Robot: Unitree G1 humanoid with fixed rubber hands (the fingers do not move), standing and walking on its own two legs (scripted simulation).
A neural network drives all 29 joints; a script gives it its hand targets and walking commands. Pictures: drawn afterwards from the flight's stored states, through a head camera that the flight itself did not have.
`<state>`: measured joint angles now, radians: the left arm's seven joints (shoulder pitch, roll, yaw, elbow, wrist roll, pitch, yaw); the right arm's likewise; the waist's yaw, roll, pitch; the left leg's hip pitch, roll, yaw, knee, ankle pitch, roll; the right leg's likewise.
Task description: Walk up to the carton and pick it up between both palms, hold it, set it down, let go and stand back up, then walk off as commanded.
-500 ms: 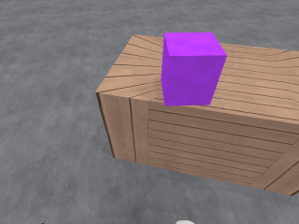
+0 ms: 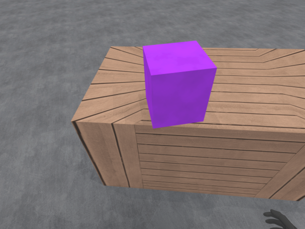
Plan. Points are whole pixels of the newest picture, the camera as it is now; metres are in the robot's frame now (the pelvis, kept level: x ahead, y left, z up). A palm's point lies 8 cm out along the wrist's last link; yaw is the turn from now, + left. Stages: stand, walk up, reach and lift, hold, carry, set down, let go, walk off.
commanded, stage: walk up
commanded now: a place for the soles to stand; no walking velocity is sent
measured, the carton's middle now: (174, 85) +0.63 -0.07 +0.03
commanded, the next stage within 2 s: none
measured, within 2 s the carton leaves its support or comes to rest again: neither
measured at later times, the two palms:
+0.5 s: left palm (49, 202) +0.22 +0.29 -0.03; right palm (287, 189) +0.24 -0.35 -0.04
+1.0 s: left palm (78, 156) +0.37 +0.27 -0.06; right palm (288, 188) +0.25 -0.37 -0.06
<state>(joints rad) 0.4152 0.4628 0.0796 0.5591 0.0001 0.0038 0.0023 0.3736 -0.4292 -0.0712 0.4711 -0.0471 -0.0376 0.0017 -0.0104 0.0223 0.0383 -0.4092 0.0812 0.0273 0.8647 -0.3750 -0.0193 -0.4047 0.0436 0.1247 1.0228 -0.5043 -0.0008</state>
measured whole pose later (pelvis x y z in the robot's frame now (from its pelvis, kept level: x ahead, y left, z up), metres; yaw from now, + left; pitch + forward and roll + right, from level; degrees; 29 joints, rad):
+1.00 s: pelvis +0.22 -0.03 +0.00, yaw -8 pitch -4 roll +1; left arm 0.35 0.45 0.08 0.56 0.00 0.00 -0.01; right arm 0.42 -0.44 -0.07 0.53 -0.03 0.00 -0.01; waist -0.02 -0.02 0.08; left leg -0.32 0.10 0.03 0.90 -0.52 -0.04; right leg -0.43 0.00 0.03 0.83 -0.31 0.00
